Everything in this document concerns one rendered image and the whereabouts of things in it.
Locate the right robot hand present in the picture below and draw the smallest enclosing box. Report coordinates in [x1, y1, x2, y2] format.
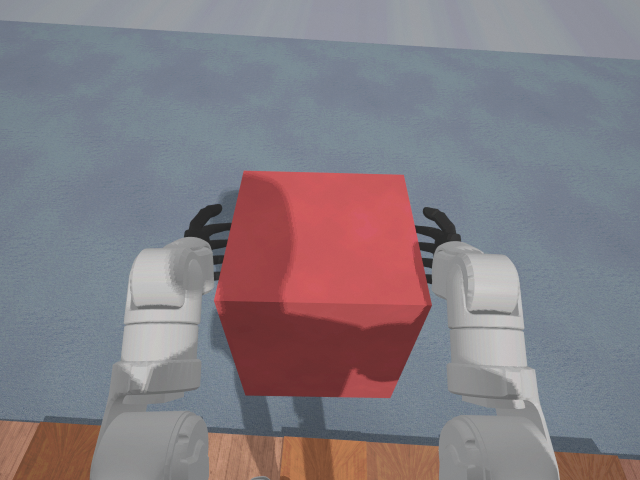
[415, 207, 461, 284]

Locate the robot right forearm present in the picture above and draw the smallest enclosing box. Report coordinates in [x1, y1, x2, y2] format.
[431, 241, 560, 480]

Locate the left robot hand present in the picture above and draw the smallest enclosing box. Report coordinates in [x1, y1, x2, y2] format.
[184, 204, 232, 281]

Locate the robot right upper arm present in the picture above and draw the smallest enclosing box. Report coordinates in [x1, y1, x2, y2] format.
[439, 415, 559, 480]

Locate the robot left upper arm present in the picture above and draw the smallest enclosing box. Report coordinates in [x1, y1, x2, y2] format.
[92, 411, 209, 480]

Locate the carton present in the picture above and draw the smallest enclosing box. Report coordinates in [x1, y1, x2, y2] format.
[214, 171, 432, 398]

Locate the robot left forearm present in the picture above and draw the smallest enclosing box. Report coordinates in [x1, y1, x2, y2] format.
[90, 237, 214, 480]

